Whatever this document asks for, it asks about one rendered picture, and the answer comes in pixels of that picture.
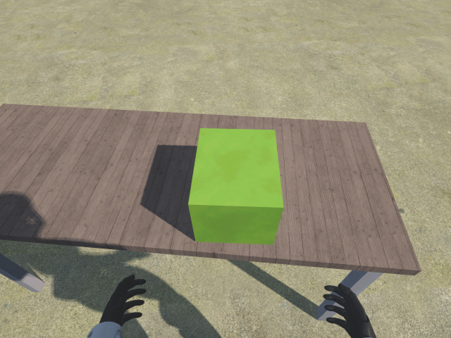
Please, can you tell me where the right robot hand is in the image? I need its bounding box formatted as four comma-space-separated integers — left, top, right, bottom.
323, 284, 376, 338

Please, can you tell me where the robot left forearm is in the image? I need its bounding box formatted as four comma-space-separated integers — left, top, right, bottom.
87, 322, 123, 338

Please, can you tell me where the carton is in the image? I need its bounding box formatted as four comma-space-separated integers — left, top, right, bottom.
188, 128, 283, 244

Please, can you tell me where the left robot hand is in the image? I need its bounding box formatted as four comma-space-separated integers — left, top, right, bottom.
99, 275, 146, 327

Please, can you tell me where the table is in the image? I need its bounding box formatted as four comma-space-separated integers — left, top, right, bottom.
0, 104, 421, 321

